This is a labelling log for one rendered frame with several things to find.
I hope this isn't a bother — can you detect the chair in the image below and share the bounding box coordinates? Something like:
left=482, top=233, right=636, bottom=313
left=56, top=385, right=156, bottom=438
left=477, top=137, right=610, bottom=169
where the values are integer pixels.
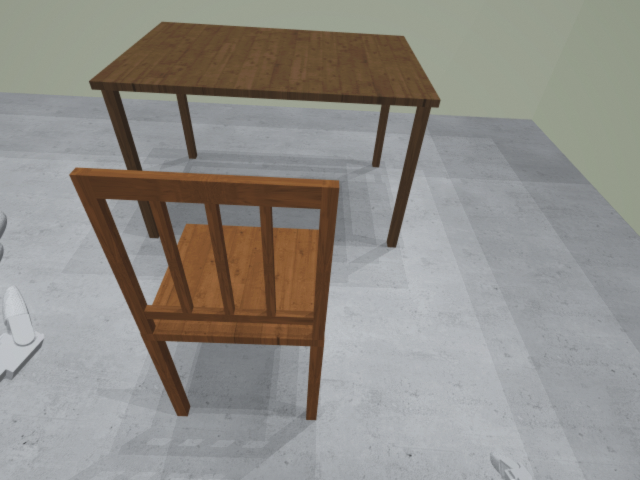
left=69, top=167, right=339, bottom=420

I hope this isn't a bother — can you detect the right robot hand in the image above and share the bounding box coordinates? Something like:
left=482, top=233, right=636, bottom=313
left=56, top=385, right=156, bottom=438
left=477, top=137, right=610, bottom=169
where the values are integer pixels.
left=490, top=451, right=532, bottom=480

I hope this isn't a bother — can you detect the table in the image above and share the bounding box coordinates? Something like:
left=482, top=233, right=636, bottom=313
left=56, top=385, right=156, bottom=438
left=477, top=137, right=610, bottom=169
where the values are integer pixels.
left=89, top=22, right=440, bottom=248

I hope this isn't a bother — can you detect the left robot hand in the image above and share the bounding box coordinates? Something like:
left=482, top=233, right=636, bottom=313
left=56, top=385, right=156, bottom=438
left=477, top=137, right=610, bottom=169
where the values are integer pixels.
left=0, top=211, right=44, bottom=382

